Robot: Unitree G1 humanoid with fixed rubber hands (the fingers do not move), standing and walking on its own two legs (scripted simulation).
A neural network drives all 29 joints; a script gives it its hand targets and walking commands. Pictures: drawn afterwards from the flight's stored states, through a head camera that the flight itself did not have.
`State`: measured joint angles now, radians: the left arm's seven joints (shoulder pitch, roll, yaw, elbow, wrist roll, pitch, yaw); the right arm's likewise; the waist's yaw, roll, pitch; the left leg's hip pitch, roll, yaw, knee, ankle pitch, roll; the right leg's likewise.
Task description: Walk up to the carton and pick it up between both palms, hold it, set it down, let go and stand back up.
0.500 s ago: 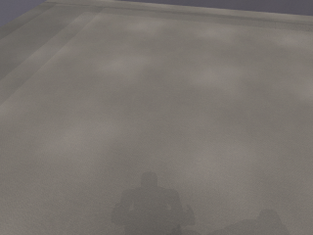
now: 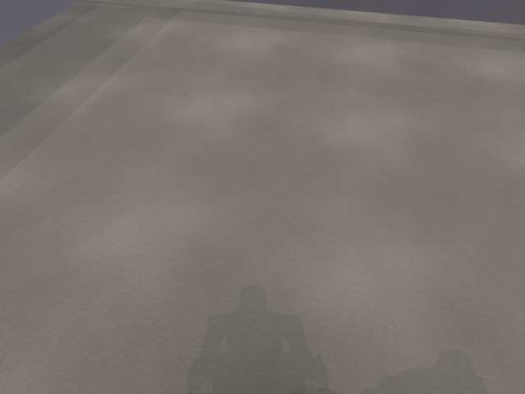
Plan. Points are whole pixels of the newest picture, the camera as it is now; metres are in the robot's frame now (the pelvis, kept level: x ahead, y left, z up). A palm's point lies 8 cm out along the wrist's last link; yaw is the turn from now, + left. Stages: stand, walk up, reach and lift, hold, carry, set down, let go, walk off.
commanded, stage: walk up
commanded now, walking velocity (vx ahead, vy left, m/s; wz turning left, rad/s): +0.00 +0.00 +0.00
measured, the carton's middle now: out of the picture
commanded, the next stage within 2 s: none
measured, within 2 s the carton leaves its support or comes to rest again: neither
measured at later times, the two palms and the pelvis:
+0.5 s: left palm (137, 390) +0.15 +0.21 -0.11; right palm out of the picture +0.01 -0.35 -0.15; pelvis +0.00 -0.06 -0.02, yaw -19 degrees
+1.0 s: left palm (297, 320) +0.27 -0.05 -0.12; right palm out of the picture -0.12 -0.43 -0.11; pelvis +0.02 -0.17 -0.01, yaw -46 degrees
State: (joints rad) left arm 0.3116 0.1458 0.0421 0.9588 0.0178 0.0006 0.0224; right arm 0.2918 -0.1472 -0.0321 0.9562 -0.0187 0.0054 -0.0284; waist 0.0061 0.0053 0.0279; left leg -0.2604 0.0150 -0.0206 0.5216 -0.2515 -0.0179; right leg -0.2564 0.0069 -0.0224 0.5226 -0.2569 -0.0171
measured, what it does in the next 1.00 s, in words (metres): steps to the right, turning right: right foot, then left foot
